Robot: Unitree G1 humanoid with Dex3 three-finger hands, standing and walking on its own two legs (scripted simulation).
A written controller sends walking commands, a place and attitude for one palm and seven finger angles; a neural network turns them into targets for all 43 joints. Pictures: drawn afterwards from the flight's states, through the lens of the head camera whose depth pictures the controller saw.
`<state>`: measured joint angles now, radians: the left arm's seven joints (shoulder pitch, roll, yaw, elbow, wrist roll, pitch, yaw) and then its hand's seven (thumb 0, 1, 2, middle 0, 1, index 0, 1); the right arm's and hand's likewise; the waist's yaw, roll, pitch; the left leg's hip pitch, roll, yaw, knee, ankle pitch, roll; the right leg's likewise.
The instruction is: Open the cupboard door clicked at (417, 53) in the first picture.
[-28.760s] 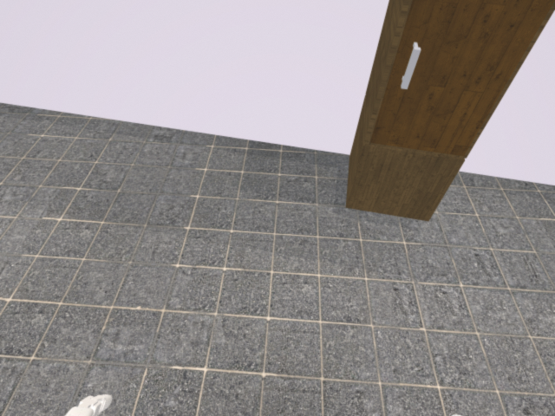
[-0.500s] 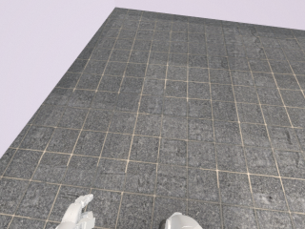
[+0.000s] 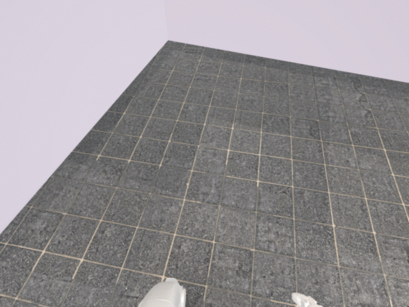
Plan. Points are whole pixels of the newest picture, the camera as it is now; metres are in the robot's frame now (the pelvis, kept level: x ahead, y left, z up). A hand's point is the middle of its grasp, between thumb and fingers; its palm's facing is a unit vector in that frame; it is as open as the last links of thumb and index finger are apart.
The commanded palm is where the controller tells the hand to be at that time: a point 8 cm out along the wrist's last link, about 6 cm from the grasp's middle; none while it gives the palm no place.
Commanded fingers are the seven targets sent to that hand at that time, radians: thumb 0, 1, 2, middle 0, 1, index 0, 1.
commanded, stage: walk to a spot facing it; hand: left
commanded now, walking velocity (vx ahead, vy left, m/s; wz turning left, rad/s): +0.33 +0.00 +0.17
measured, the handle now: out of the picture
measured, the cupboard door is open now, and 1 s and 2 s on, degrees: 51 51 51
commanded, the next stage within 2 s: turn to face it in 0.10 s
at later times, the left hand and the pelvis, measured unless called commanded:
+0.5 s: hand (159, 210) +0.36 +0.17 -0.16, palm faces +0.09 -0.96 -0.25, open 7.3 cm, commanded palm none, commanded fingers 0.00 0.90 0.90 -0.20 -0.30 -0.20 -0.30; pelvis +0.25 -0.04 -0.01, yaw +8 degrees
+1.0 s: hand (147, 248) +0.27 +0.19 -0.18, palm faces +0.49 -0.84 -0.24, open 7.3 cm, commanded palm none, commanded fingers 0.00 0.90 0.90 -0.20 -0.30 -0.20 -0.30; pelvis +0.31 -0.04 -0.01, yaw +28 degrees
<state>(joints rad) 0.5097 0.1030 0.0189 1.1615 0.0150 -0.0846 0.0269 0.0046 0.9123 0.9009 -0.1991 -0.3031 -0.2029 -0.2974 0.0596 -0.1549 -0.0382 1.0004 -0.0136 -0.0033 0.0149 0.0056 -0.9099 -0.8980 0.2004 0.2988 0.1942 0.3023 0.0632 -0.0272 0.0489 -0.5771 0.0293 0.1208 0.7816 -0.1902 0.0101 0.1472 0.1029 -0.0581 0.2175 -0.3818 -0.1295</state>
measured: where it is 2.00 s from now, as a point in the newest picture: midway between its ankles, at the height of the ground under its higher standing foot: (236, 266)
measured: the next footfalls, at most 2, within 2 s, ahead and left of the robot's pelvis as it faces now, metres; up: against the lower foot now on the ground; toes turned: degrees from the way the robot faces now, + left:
left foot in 0.08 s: +0.16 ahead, +0.09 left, +0.00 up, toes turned +7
right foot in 0.48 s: +0.37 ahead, -0.14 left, +0.00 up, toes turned +1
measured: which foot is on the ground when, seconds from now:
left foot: up 0.00-0.06, down 0.08-0.48, up 0.50-0.88, down 0.90-1.00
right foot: down 0.00-0.08, up 0.10-0.46, down 0.48-0.90, up 0.92-1.00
